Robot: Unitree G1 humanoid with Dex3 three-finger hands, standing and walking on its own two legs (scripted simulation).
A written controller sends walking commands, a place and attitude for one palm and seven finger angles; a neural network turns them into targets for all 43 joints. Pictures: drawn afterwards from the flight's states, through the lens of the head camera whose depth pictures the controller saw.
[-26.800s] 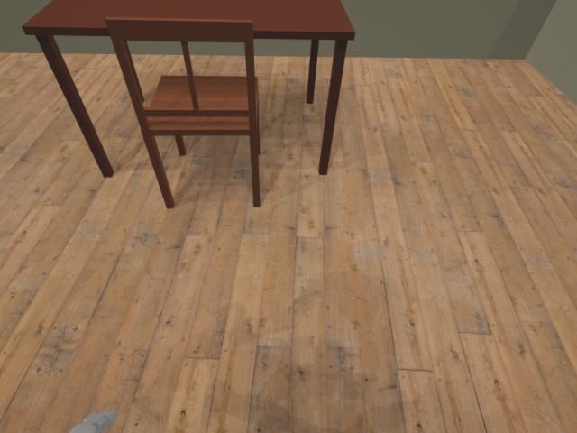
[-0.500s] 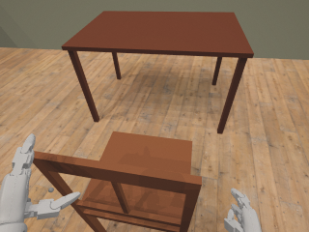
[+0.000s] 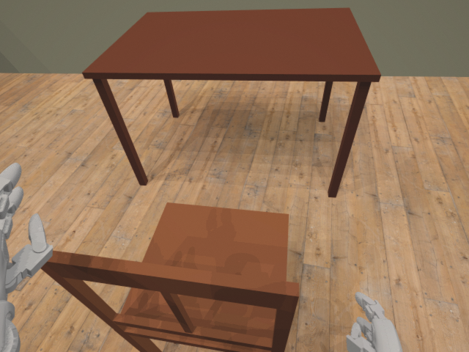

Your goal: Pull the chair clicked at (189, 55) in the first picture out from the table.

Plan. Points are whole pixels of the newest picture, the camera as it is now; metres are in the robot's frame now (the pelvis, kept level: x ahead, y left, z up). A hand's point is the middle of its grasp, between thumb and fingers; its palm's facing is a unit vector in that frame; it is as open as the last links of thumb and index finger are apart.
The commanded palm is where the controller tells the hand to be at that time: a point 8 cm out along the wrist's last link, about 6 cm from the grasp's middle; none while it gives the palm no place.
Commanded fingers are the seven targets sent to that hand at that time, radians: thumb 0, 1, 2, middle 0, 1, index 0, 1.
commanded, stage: draw the hand back to the body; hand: left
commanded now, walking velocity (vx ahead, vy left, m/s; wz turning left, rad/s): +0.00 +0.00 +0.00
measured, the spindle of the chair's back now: (179, 311) +0.22 +0.16 -0.12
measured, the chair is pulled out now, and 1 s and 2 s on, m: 0.66 0.66 0.66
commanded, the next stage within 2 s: step back with the hand held close in 0.20 s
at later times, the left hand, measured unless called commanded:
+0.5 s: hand (50, 245) +0.20 +0.27 +0.16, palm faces +0.45 -0.76 -0.47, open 7.4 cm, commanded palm +0.13 +0.30 +0.18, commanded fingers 0.00 0.90 0.90 -0.20 -0.30 -0.20 -0.30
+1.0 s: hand (15, 309) +0.12 +0.27 +0.15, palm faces +0.44 -0.77 -0.46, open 7.4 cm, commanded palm +0.06 +0.31 +0.18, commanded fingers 0.00 0.90 0.90 -0.20 -0.30 -0.20 -0.30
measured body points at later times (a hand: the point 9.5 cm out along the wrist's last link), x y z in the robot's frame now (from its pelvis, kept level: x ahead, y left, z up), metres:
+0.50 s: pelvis -0.01 +0.01 +0.00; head +0.01 -0.02 +0.45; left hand +0.17 +0.31 +0.19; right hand +0.18 -0.22 -0.09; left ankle -0.05 +0.14 -0.74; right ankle +0.02 -0.13 -0.74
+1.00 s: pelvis -0.08 +0.01 -0.01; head -0.06 +0.01 +0.44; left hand +0.09 +0.31 +0.17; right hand +0.09 -0.23 -0.09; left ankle -0.05 +0.14 -0.74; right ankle +0.02 -0.13 -0.74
